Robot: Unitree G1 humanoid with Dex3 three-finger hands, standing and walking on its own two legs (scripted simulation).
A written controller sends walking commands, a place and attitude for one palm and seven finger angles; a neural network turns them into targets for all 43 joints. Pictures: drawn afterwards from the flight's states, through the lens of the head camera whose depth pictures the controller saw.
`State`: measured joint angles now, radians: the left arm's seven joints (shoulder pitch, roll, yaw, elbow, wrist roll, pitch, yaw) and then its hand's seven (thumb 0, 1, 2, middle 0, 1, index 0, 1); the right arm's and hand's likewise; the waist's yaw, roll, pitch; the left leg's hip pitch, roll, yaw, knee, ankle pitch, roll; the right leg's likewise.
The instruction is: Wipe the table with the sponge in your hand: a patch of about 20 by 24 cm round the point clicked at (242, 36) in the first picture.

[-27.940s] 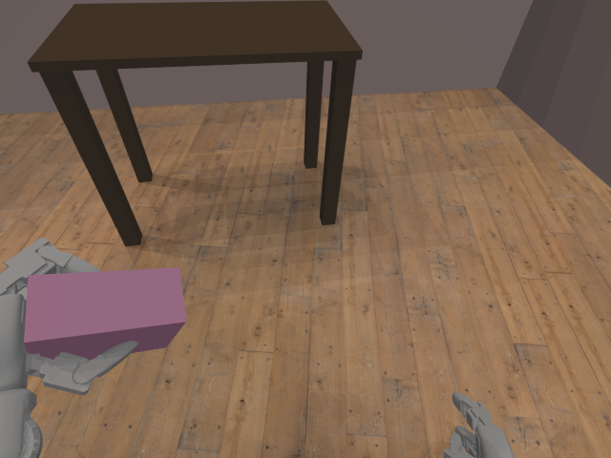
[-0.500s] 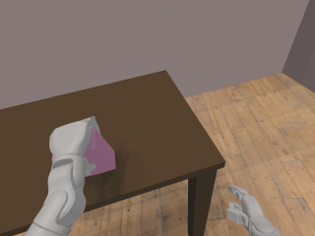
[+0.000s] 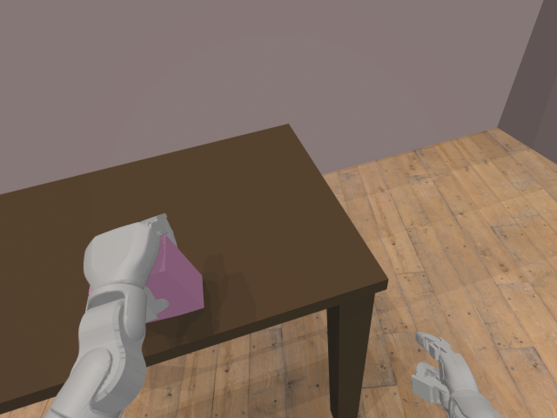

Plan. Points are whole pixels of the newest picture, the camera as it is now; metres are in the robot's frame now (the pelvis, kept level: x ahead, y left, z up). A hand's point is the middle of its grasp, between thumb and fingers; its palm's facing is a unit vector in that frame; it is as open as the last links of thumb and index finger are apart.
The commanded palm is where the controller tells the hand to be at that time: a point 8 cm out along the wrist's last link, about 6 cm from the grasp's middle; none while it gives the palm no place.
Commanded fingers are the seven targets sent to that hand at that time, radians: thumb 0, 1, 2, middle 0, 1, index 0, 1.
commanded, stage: slide across to the third lane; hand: left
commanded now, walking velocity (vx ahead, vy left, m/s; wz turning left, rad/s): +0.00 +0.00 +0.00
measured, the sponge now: (159, 289) +0.27 +0.22 +0.07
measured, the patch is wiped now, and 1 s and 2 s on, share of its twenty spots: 0.75 0.85 1.00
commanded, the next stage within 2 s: wipe forward along the third lane in 0.44 s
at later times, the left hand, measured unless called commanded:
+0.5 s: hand (197, 255) +0.29 +0.15 +0.13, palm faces +0.17 -0.28 -0.94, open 9.7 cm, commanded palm +0.25 +0.15 +0.18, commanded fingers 0.00 0.10 1.30 -1.20 -1.60 -1.20 -1.60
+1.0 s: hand (207, 236) +0.33 +0.15 +0.13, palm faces +0.13 -0.18 -0.97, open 9.7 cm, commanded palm +0.30 +0.17 +0.16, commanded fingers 0.00 0.10 1.30 -1.20 -1.60 -1.20 -1.60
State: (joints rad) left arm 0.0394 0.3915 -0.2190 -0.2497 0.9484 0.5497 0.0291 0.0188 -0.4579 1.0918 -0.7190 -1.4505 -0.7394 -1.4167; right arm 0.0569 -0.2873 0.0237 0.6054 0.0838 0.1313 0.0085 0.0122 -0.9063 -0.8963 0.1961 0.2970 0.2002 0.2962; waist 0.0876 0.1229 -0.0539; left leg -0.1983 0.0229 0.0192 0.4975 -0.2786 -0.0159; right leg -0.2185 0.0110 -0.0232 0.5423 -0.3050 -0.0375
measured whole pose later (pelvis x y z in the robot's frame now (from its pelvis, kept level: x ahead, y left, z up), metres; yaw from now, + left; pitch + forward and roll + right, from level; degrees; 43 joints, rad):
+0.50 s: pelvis +0.00 +0.00 +0.00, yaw -1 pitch -2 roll +1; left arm -0.07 0.31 -0.34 -0.27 0.89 0.55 0.03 0.00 -0.48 1.09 -0.76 -1.41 -0.78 -1.37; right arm 0.01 -0.25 0.05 0.60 0.07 0.18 0.04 0.01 -0.90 -0.90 0.20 0.30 0.20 0.30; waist 0.09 0.10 -0.05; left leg -0.16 0.03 0.03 0.47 -0.27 -0.03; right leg -0.19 0.02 -0.02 0.52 -0.29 -0.04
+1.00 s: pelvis -0.01 -0.01 +0.00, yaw -1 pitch -1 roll +1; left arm -0.28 0.29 -0.33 0.05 0.91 0.60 0.05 -0.01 -0.49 1.10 -0.77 -1.40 -0.79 -1.35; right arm 0.04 -0.27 0.04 0.65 0.09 0.21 0.00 0.01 -0.91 -0.90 0.20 0.30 0.20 0.30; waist 0.05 0.10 -0.07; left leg -0.19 0.04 0.03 0.46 -0.25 -0.02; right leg -0.22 0.03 -0.01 0.52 -0.28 -0.05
